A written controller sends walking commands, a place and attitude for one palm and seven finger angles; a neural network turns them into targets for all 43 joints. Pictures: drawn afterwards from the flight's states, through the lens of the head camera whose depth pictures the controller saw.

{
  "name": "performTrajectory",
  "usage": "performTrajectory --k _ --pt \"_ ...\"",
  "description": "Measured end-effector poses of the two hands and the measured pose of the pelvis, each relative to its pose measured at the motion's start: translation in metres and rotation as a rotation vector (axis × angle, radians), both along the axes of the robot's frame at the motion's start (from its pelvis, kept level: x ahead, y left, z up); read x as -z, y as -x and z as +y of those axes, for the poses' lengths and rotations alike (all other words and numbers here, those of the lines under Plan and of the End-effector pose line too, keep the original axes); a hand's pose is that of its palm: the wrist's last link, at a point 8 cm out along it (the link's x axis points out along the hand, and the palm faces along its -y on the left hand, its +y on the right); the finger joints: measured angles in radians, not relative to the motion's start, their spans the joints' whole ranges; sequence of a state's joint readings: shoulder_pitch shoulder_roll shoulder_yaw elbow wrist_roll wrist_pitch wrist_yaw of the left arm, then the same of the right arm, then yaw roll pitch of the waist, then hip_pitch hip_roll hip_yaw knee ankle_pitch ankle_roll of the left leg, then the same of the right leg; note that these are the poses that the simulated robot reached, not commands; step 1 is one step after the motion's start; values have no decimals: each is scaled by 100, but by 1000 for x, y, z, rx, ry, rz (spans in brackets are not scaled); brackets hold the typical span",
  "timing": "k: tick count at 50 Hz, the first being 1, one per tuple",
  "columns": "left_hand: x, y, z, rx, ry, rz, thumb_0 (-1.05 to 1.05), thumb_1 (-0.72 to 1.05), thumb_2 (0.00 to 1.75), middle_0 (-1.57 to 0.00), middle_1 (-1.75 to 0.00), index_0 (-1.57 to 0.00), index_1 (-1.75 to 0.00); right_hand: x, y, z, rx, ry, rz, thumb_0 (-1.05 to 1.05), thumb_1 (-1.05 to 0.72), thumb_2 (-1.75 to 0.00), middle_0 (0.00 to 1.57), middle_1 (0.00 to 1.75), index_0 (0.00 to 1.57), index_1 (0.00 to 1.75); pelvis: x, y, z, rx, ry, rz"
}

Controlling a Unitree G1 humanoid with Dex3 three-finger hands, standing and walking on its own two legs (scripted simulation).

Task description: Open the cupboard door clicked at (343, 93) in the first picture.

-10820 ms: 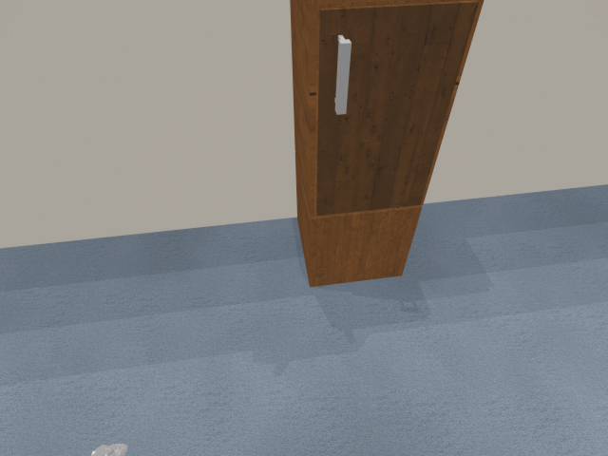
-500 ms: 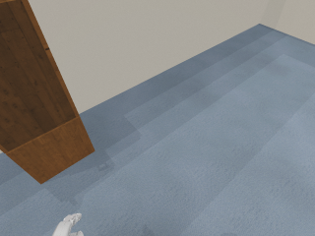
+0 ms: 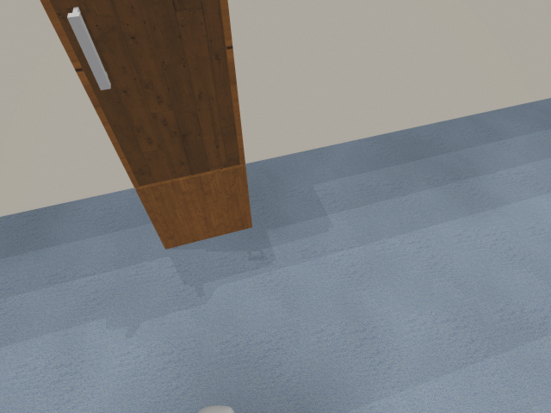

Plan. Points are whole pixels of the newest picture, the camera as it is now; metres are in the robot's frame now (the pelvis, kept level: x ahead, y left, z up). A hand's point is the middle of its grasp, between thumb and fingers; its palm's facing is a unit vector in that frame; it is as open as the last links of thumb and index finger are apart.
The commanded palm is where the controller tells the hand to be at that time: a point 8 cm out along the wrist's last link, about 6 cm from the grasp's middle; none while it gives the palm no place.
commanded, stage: turn to face it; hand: left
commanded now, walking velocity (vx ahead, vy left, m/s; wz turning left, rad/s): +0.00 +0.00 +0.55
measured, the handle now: (91, 49) +0.79 +0.47 +0.12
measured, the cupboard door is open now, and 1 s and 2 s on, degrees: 0 0 0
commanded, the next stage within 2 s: take the last steps up to it in 0.56 s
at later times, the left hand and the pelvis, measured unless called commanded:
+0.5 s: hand out of the picture +0.04 +0.24 -0.15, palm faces +0.24 -0.93 -0.27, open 7.4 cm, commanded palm none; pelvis -0.01 +0.02 +0.00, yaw +12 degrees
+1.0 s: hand out of the picture -0.11 +0.14 -0.16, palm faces +0.43 -0.88 -0.20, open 7.4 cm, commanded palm none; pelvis +0.00 +0.00 +0.01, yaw +19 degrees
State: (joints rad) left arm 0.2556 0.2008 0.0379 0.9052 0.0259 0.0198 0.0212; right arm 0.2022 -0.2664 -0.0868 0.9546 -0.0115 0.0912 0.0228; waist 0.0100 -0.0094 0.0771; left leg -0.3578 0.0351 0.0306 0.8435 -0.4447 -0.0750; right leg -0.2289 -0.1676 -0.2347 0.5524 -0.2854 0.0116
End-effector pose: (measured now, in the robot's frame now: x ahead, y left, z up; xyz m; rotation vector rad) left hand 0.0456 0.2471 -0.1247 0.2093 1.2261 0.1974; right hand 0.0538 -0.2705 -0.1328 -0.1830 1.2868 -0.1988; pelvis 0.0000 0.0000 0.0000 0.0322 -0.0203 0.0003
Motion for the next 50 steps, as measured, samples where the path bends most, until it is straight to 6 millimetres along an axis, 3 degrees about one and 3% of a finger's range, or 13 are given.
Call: performTrajectory --k 4,8,12,17,23,27,30,36,41,46,50 --pt "24 38 32 -94 17 58 1 90 90 -20 -30 -20 -30 -4 -47 26 -107 42 -101 0 -91 -90 19 30 20 30 14 2 21 -57 27 13" --pt "28 60 55 -152 11 116 1 90 90 -20 -30 -20 -30 -18 -70 53 -172 48 -169 0 -91 -90 19 30 20 30 10 4 32 -80 32 2" --pt "16 59 63 -182 15 79 1 91 90 -20 -30 -19 -30 -27 -76 72 -213 38 -178 0 -91 -90 20 30 21 30 -1 5 37 -120 55 -3" --pt "4 46 64 -194 6 4 1 91 90 -20 -30 -19 -30 -23 -70 84 -238 0 -155 0 -91 -90 20 30 21 30 -5 8 37 -156 52 -5" --pt "-4 28 46 -193 -10 -51 1 91 90 -20 -30 -19 -30 -5 -48 76 -230 -46 -87 0 -91 -90 20 30 21 30 -3 9 23 -197 36 -2" --pt "-8 20 23 -191 -28 -91 1 91 90 -20 -30 -19 -30 14 -31 58 -217 -76 -29 0 -91 -90 20 30 21 30 3 9 5 -219 14 5" --pt "-11 25 3 -196 -42 -109 1 91 90 -20 -30 -19 -30 27 -22 42 -210 -92 10 0 -91 -90 20 30 21 30 6 11 -7 -243 9 -5" --pt "-18 60 -26 -268 -26 -68 1 90 90 -20 -30 -20 -30 25 -15 20 -237 -87 73 0 -91 -90 19 30 20 30 -3 14 -20 -292 -13 -11" --pt "-16 97 -37 -342 -12 -16 0 92 90 -20 -30 -20 -30 17 -16 14 -280 -72 98 0 -91 -90 19 30 20 30 -8 11 -23 -320 -9 -1" --pt "-7 142 -52 -407 44 78 0 92 90 -20 -30 -20 -30 8 -31 27 -326 -56 88 0 -91 -90 19 30 20 30 -11 6 -14 -330 3 11" --pt "3 180 -62 -464 112 180 0 91 90 -20 -30 -20 -30 1 -57 55 -372 -50 38 0 -91 -90 19 30 20 30 -10 2 0 -335 20 13"
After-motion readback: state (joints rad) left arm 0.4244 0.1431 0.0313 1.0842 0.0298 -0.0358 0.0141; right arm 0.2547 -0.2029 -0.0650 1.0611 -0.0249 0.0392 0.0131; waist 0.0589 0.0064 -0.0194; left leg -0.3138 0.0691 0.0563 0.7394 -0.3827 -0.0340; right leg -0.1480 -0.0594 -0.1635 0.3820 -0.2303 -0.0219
